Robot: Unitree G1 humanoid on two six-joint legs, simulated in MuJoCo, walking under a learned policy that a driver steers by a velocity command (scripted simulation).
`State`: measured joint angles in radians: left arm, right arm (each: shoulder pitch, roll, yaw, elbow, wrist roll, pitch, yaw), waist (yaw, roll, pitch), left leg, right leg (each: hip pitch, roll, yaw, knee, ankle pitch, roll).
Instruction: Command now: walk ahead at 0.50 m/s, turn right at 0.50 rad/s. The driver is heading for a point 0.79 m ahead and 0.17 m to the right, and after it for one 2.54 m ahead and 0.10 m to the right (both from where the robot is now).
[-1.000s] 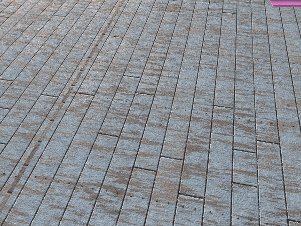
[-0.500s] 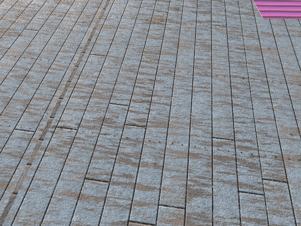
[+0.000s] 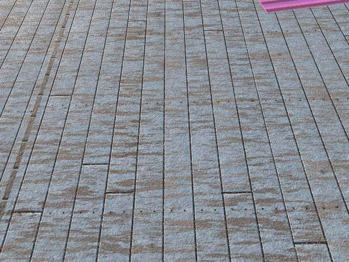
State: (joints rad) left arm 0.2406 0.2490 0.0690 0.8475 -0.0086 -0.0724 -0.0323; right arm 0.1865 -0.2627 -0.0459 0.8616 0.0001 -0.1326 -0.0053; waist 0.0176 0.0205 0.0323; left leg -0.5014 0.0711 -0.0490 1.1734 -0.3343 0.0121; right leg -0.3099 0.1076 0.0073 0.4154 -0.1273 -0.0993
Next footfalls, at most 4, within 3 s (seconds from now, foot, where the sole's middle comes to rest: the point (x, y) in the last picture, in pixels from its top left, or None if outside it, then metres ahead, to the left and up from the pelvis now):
0.34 left None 0.37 0.12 -0.77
0.86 right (248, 244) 0.53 -0.22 -0.77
1.42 left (234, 158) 0.92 -0.21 -0.77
1.88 right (291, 131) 1.08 -0.49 -0.77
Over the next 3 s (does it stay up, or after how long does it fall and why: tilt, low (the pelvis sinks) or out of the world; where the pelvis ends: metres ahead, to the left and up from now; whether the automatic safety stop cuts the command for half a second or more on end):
stays up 1.57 -0.32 -0.01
